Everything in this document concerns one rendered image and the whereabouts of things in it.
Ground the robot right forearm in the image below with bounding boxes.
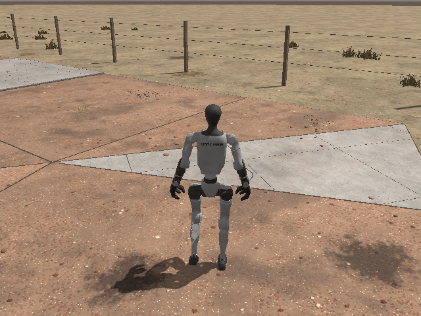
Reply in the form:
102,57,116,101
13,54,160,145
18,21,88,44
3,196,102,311
237,160,250,188

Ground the robot left forearm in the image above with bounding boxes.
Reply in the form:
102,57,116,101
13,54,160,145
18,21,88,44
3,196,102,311
172,158,186,186

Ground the right robot upper arm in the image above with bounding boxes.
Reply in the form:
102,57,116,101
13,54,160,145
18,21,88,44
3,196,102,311
226,133,243,171

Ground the left robot foot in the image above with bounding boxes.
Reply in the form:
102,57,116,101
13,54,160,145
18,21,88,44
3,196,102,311
189,254,199,265

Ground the left robot hand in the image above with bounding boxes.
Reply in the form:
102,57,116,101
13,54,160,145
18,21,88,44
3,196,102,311
170,184,185,199

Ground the left robot upper arm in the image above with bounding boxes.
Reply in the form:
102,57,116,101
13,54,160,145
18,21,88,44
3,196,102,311
179,132,199,169

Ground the right robot shin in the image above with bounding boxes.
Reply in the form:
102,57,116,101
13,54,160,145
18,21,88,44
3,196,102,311
219,219,229,262

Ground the right robot hand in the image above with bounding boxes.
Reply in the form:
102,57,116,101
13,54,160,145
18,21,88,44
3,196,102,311
235,185,251,201

